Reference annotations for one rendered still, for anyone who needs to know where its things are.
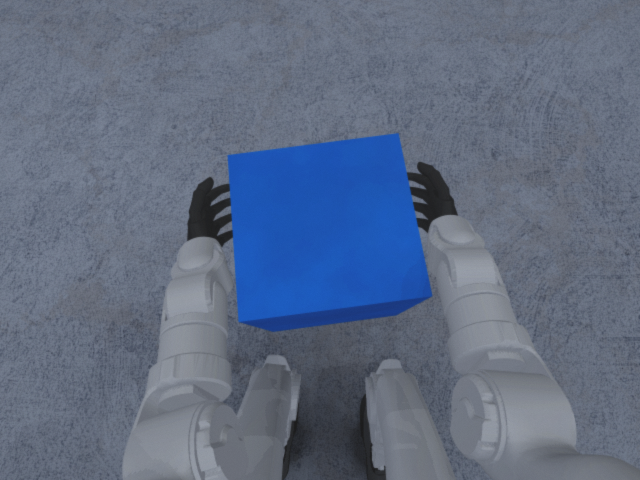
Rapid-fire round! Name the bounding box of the carton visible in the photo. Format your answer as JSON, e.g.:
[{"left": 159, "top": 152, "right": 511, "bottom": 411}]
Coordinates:
[{"left": 228, "top": 133, "right": 432, "bottom": 332}]

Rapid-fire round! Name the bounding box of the robot right upper arm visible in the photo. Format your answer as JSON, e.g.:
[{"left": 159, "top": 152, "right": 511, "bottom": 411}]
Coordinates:
[{"left": 450, "top": 369, "right": 640, "bottom": 480}]

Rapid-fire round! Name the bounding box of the robot left hand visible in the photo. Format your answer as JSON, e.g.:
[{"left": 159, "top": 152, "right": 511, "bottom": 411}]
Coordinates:
[{"left": 187, "top": 177, "right": 233, "bottom": 247}]

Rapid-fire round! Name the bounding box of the robot left upper arm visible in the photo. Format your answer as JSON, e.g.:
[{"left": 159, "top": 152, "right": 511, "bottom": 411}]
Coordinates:
[{"left": 123, "top": 400, "right": 249, "bottom": 480}]

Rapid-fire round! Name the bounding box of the left robot forearm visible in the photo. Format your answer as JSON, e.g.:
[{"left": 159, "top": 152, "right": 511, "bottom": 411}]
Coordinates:
[{"left": 122, "top": 237, "right": 233, "bottom": 480}]

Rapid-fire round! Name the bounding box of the right robot foot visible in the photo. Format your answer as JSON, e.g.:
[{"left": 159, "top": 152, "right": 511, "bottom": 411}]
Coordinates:
[{"left": 360, "top": 394, "right": 386, "bottom": 480}]

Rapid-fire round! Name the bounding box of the robot right hand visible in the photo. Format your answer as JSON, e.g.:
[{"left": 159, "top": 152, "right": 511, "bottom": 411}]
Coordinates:
[{"left": 407, "top": 162, "right": 458, "bottom": 233}]

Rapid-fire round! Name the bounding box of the robot right shin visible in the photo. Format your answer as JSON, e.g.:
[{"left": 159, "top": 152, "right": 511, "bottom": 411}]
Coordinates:
[{"left": 369, "top": 359, "right": 419, "bottom": 468}]

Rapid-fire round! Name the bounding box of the right robot forearm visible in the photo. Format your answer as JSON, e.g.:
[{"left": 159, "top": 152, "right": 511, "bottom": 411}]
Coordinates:
[{"left": 427, "top": 215, "right": 577, "bottom": 446}]

